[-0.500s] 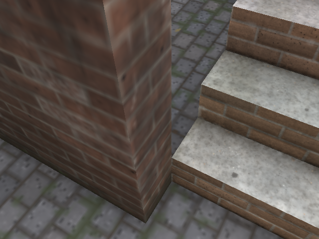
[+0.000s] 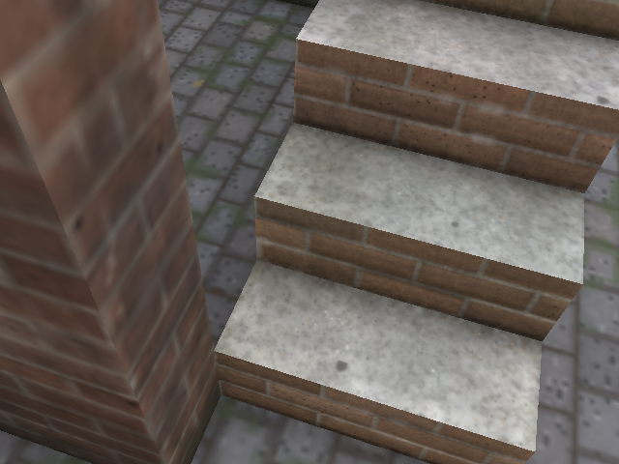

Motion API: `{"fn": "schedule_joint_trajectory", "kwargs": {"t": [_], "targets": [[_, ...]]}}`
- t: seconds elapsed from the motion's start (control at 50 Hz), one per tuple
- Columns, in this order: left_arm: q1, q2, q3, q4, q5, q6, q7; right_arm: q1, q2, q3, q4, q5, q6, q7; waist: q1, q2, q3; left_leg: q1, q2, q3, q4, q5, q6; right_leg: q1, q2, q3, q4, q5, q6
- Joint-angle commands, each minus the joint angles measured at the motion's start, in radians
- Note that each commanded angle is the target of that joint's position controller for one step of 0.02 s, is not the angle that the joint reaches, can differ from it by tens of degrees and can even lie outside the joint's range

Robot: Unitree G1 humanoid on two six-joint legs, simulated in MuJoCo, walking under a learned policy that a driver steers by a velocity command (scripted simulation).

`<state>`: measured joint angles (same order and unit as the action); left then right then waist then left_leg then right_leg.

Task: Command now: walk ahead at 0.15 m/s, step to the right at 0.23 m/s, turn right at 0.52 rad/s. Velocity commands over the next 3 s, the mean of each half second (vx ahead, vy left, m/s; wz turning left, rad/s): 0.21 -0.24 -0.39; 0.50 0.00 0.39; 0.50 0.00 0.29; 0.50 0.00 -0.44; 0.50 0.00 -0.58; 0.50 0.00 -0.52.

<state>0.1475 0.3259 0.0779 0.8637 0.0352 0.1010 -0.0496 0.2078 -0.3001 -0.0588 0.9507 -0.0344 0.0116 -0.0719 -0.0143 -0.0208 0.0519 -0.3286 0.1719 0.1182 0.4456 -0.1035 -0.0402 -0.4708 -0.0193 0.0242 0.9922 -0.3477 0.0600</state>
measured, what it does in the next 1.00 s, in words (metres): walks ahead: right foot, then left foot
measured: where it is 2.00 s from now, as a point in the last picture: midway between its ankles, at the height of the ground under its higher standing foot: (375, 241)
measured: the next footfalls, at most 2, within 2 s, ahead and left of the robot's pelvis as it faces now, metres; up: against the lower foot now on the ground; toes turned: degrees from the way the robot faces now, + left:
right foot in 0.12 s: +0.03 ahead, -0.19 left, +0.00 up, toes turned -6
left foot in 0.88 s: +0.29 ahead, -0.14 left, +0.00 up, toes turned -1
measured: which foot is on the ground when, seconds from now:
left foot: down 0.00-0.12, up 0.14-0.86, down 0.88-1.00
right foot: up 0.00-0.10, down 0.12-0.84, up 0.86-1.00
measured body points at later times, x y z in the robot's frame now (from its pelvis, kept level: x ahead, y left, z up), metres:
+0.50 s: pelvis +0.06 -0.16 +0.00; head +0.08 -0.14 +0.45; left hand +0.15 +0.09 -0.16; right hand +0.07 -0.45 -0.13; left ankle +0.10 -0.11 -0.73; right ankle -0.01 -0.18 -0.74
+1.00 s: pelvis +0.24 -0.18 -0.01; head +0.27 -0.19 +0.44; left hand +0.35 +0.08 -0.12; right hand +0.32 -0.45 -0.16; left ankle +0.25 -0.14 -0.74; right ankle +0.18 -0.30 -0.55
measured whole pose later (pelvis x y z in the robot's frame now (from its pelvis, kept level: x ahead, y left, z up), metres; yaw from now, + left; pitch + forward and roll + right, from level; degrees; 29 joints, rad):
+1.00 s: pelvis +0.24 -0.18 -0.01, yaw +4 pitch +1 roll +1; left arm 0.19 0.24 -0.02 0.82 0.06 -0.09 0.00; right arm 0.25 -0.28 -0.04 0.95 -0.02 -0.01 -0.02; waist 0.01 0.02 0.03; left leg -0.28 -0.18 -0.01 0.49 -0.23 0.15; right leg -0.66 0.02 0.05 1.68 -0.42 0.02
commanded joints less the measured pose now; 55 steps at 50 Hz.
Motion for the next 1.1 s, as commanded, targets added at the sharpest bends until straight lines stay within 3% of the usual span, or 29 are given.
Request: {"fn": "schedule_joint_trajectory", "kwargs": {"t": [0.02,0.1,0.12,0.14,0.16,0.2,0.24,0.34,0.42,0.46,0.5,0.52,0.56,0.6,0.66,0.72,0.76,0.82,0.84,0.86,0.88,0.9,0.92,0.96,0.98,1.02,1.04,1.08,1.1], "targets": [[0.007,0.025,-0.005,-0.075,-0.010,-0.007,-0.037,-0.001,-0.230,-0.069,-0.032,-0.004,-0.006,0.011,-0.001,0.277,-0.087,0.060,0.207,-0.141,-0.235,-0.248,0.171,0.061,-0.016,-0.055,-0.173,-0.042,-0.010],[0.125,0.022,-0.007,-0.040,0.000,-0.023,-0.043,-0.050,-0.241,-0.089,-0.031,-0.003,0.002,0.021,0.060,0.226,-0.114,-0.009,0.175,-0.065,-0.114,-0.286,0.113,0.283,0.029,-0.131,-0.450,0.028,-0.078],[0.227,0.042,0.003,0.013,0.009,-0.028,-0.041,-0.049,-0.185,-0.078,-0.029,-0.004,0.011,0.022,0.103,0.093,-0.117,-0.094,0.106,-0.015,0.076,-0.348,0.083,0.379,0.052,-0.077,-0.535,-0.001,-0.116],[0.264,0.131,0.014,0.018,0.016,-0.036,-0.033,-0.022,-0.078,-0.048,-0.037,-0.012,0.033,0.032,0.119,-0.250,-0.047,-0.287,-0.037,0.079,0.411,-0.528,0.035,0.358,-0.138,0.232,-0.766,-0.136,-0.185],[0.207,0.291,0.041,-0.022,0.008,-0.039,-0.017,-0.092,-0.025,-0.024,-0.109,-0.020,0.059,0.016,0.104,-0.477,0.001,-0.420,-0.147,-0.020,0.526,-0.586,0.022,0.220,-0.217,0.489,-0.908,-0.277,-0.273],[0.084,0.182,0.013,-0.054,0.008,-0.039,-0.005,-0.099,-0.138,-0.042,-0.092,-0.002,0.053,0.016,0.032,-0.260,0.059,-0.380,-0.093,-0.092,0.625,-0.388,0.064,0.181,-0.167,0.394,-0.863,-0.269,-0.271],[0.012,0.123,0.002,-0.083,0.011,-0.045,0.006,0.003,-0.163,-0.052,-0.022,0.006,0.030,0.013,-0.008,-0.139,0.007,-0.281,-0.091,-0.080,0.657,-0.275,0.055,0.229,-0.083,0.271,-0.772,-0.021,-0.257],[0.137,0.079,-0.010,-0.030,-0.006,-0.089,0.021,-0.049,-0.106,-0.028,-0.018,0.029,0.001,0.015,0.054,-0.095,-0.017,-0.288,-0.123,-0.066,0.463,-0.265,0.048,0.413,-0.114,0.309,-0.759,0.159,-0.307],[0.182,0.032,-0.033,0.012,0.002,-0.100,0.041,-0.042,-0.086,-0.004,-0.013,0.034,-0.016,0.006,0.059,-0.063,-0.029,-0.180,-0.131,-0.046,0.338,-0.294,0.097,0.475,-0.134,0.252,-0.732,0.500,-0.311],[0.181,0.030,-0.040,0.028,0.010,-0.105,0.044,0.001,-0.082,0.003,0.002,0.043,-0.027,-0.002,0.040,-0.041,-0.039,-0.068,-0.139,-0.038,0.259,-0.264,0.119,0.479,-0.123,0.202,-0.697,0.759,-0.290],[0.178,0.044,-0.042,0.057,-0.005,-0.109,0.053,0.086,-0.075,0.006,0.022,0.035,-0.042,-0.008,-0.021,-0.010,-0.056,0.056,-0.136,-0.053,0.080,-0.162,0.151,0.503,-0.096,0.136,-0.610,0.993,-0.247],[0.273,0.128,-0.018,0.054,-0.023,-0.146,0.074,0.013,-0.049,0.019,0.002,0.024,-0.036,0.040,0.056,0.136,-0.090,-0.022,-0.208,-0.073,0.182,-0.261,0.155,0.560,-0.331,0.365,-0.726,0.717,-0.266],[0.355,0.176,0.001,0.118,0.012,-0.157,0.092,-0.145,-0.045,0.011,-0.064,0.036,-0.029,0.062,0.117,0.198,0.065,-0.466,-0.165,-0.217,0.415,-0.303,0.172,0.794,-0.425,0.495,-0.808,0.419,-0.315],[0.362,0.115,-0.008,0.155,0.016,-0.166,0.099,-0.119,-0.042,0.011,-0.057,0.036,-0.042,0.062,0.100,0.176,0.101,-0.709,-0.170,-0.273,0.605,-0.273,0.165,0.968,-0.337,0.312,-0.748,0.639,-0.265],[0.269,0.022,-0.048,0.138,-0.004,-0.180,0.068,-0.111,-0.057,0.010,-0.063,0.026,-0.042,0.066,0.064,0.073,0.014,-0.478,-0.202,-0.170,0.649,-0.165,0.130,0.758,-0.167,0.079,-0.773,0.898,-0.112],[0.222,0.023,-0.069,0.137,-0.023,-0.188,0.075,-0.200,-0.005,0.036,-0.112,0.019,-0.040,0.084,0.060,0.004,0.034,-0.250,-0.256,-0.015,0.451,-0.113,0.086,0.517,-0.050,-0.044,-0.759,1.187,-0.046],[0.244,0.065,-0.067,0.146,-0.031,-0.200,0.091,-0.222,-0.003,0.049,-0.128,0.025,-0.039,0.081,0.064,-0.060,0.005,-0.097,-0.301,0.063,0.283,-0.088,0.072,0.467,-0.042,-0.065,-0.672,1.447,-0.022],[0.185,0.109,-0.050,0.118,-0.033,-0.209,0.109,0.024,-0.046,0.042,-0.052,0.016,-0.034,0.059,-0.031,-0.172,-0.085,0.091,-0.308,0.038,0.188,-0.083,0.131,0.443,-0.109,-0.044,-0.383,1.643,-0.015],[0.128,0.106,-0.047,0.089,-0.038,-0.212,0.107,0.137,-0.083,0.029,-0.019,0.009,-0.039,0.051,-0.089,-0.137,-0.115,0.203,-0.285,-0.010,0.119,-0.037,0.178,0.360,-0.125,-0.033,-0.225,1.555,-0.023],[0.003,0.126,-0.039,0.047,-0.052,-0.216,0.098,0.288,-0.113,0.009,0.028,0.002,-0.047,0.046,-0.220,-0.028,-0.137,0.377,-0.238,-0.080,-0.072,0.198,0.265,0.196,-0.046,-0.084,0.139,1.198,-0.005],[-0.105,0.049,-0.054,0.003,-0.016,-0.229,0.079,0.332,-0.157,-0.004,0.068,0.017,-0.048,0.038,-0.231,0.193,-0.134,0.596,-0.064,-0.283,-0.021,0.627,0.370,-0.210,0.128,-0.138,0.594,-0.099,0.004],[0.086,-0.065,-0.085,-0.040,0.005,-0.228,0.067,0.284,-0.193,-0.012,0.057,0.019,-0.056,0.042,-0.056,0.113,-0.231,0.599,0.114,-0.536,0.043,0.970,0.500,-0.293,0.094,0.030,0.787,-0.135,-0.011],[0.112,-0.035,-0.089,-0.061,0.006,-0.236,0.059,0.221,-0.181,-0.028,0.025,0.022,-0.045,0.050,-0.052,0.026,-0.234,0.543,0.145,-0.570,0.012,0.794,0.545,-0.342,0.057,0.064,0.860,-0.088,-0.019],[0.095,-0.017,-0.091,-0.106,0.042,-0.218,0.046,0.054,-0.099,-0.009,-0.047,0.016,-0.027,0.053,0.047,-0.098,-0.099,0.245,0.044,-0.522,-0.084,0.235,0.439,-0.406,0.018,0.051,0.819,-0.096,-0.054],[0.071,-0.015,-0.091,-0.129,0.052,-0.195,0.045,0.015,-0.067,0.006,-0.070,0.009,-0.027,0.048,0.068,-0.108,-0.034,0.103,-0.012,-0.493,-0.116,0.165,0.408,-0.400,0.014,0.029,0.781,-0.109,-0.044],[0.019,-0.032,-0.101,-0.208,0.040,-0.161,0.043,0.001,-0.107,0.004,-0.090,0.003,-0.036,0.038,0.080,-0.042,0.030,-0.118,-0.091,-0.423,-0.169,0.196,0.384,-0.328,0.011,-0.035,0.645,-0.052,-0.021],[0.018,-0.055,-0.105,-0.229,0.028,-0.157,0.053,0.016,-0.123,-0.001,-0.095,-0.005,-0.042,0.034,0.069,0.011,0.000,-0.155,-0.088,-0.427,-0.157,0.296,0.408,-0.309,0.031,-0.067,0.756,-0.066,-0.009],[-0.025,-0.072,-0.101,-0.286,0.012,-0.153,0.082,0.117,-0.134,-0.011,-0.084,-0.012,-0.053,0.026,0.014,0.116,-0.068,0.034,-0.027,-0.546,-0.142,0.239,0.447,-0.565,0.025,-0.026,1.103,-0.183,-0.008],[-0.099,-0.066,-0.097,-0.338,0.015,-0.153,0.087,0.153,-0.140,-0.016,-0.078,-0.005,-0.057,0.024,-0.007,0.111,-0.054,0.140,0.001,-0.602,-0.146,0.125,0.437,-0.731,0.007,0.016,1.184,-0.225,-0.023]]}}
Over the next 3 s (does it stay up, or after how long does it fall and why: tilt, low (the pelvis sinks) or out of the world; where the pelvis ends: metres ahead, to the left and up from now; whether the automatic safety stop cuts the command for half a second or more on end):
stays up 1.15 -0.21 0.61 its command is cut before an obstacle from the start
